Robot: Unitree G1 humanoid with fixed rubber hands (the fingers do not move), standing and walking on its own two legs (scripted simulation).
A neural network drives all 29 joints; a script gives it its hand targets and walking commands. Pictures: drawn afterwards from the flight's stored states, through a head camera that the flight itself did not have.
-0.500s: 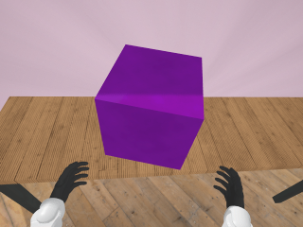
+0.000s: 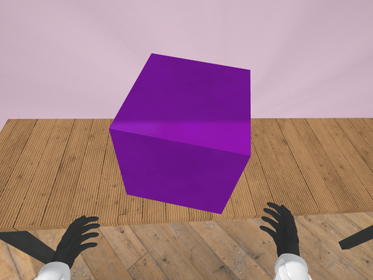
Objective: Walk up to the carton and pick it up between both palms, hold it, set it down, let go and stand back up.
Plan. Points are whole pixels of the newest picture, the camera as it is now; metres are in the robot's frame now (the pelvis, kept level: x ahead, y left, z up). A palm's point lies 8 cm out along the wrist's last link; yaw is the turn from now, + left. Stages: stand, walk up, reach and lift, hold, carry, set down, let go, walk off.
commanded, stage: set down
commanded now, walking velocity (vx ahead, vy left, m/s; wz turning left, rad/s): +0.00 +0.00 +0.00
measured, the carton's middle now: (186, 134) +0.47 -0.02 +0.02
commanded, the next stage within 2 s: let go in 1.48 s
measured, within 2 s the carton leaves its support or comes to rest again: neither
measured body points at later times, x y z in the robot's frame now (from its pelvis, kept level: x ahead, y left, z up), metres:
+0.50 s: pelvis +0.01 +0.00 +0.00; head +0.02 +0.02 +0.45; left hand +0.20 +0.25 -0.06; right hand +0.18 -0.22 -0.04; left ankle +0.02 +0.12 -0.74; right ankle -0.01 -0.15 -0.74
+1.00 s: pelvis +0.01 -0.01 +0.00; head +0.02 +0.02 +0.45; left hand +0.20 +0.24 -0.07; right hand +0.17 -0.23 -0.06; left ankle +0.02 +0.12 -0.74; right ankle -0.01 -0.15 -0.74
